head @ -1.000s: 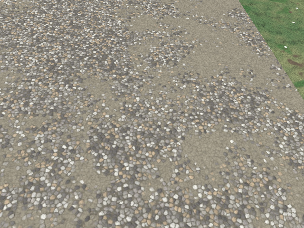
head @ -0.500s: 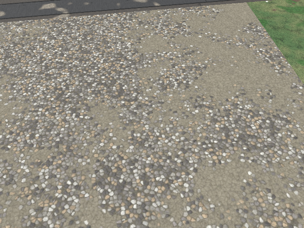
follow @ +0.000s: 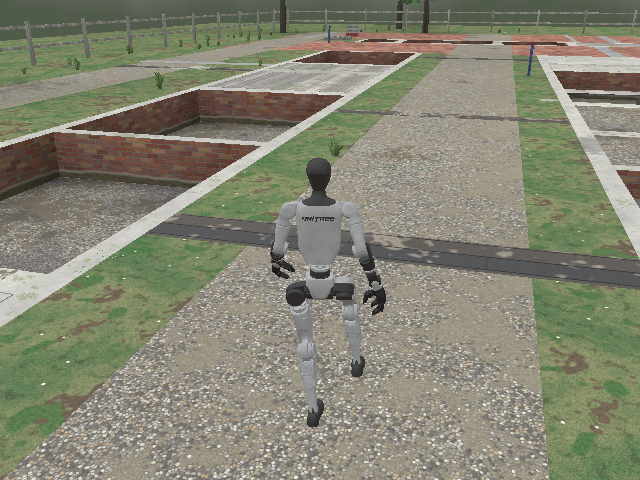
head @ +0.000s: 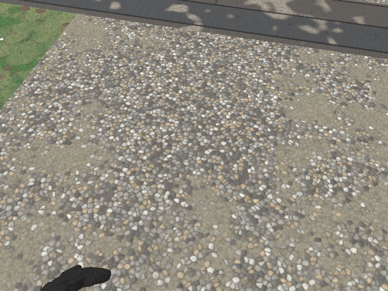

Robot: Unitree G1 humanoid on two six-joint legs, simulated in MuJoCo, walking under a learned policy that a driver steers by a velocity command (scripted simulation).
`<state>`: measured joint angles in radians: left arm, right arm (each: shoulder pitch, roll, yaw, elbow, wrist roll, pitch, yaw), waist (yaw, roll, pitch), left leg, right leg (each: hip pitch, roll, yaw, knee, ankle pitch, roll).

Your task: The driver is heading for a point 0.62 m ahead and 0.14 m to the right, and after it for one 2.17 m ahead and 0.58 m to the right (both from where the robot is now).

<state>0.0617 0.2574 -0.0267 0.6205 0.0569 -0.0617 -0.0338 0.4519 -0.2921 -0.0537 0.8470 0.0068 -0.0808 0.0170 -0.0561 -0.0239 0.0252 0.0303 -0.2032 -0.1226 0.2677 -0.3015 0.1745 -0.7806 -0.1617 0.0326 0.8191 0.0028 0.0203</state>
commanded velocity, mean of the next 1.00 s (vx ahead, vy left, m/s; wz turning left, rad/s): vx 1.00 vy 0.00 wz -0.50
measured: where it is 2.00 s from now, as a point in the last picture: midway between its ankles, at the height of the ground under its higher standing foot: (272, 48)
